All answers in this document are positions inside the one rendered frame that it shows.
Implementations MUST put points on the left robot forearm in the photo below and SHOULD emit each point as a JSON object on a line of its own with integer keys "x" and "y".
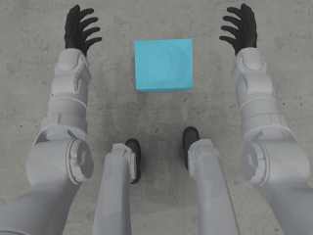
{"x": 66, "y": 116}

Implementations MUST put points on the right robot hand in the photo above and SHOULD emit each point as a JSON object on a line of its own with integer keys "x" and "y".
{"x": 246, "y": 34}

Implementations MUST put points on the carton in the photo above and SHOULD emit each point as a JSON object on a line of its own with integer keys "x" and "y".
{"x": 164, "y": 65}

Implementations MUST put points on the robot right upper arm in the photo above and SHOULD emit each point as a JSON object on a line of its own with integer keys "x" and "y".
{"x": 279, "y": 170}

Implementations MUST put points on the robot left shin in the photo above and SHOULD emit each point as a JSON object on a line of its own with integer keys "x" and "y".
{"x": 117, "y": 146}

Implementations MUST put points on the robot right shin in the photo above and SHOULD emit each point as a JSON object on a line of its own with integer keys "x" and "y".
{"x": 205, "y": 142}

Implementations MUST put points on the robot left upper arm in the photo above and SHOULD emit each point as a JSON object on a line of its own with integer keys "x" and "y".
{"x": 55, "y": 169}

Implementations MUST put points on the left robot hand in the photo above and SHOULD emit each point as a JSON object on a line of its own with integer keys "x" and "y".
{"x": 75, "y": 37}

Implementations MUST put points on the robot shin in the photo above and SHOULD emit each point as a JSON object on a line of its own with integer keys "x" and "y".
{"x": 205, "y": 142}
{"x": 117, "y": 146}

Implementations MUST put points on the right robot forearm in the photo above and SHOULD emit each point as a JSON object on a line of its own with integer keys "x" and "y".
{"x": 257, "y": 101}

